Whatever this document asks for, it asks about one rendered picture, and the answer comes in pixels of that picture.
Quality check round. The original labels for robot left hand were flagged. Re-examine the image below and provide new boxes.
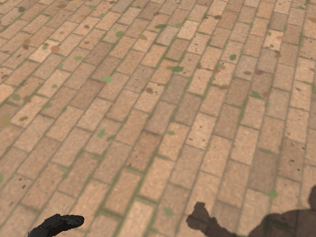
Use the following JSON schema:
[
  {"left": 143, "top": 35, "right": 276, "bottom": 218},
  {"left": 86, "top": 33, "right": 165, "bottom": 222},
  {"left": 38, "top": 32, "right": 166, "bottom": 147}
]
[{"left": 28, "top": 213, "right": 85, "bottom": 237}]

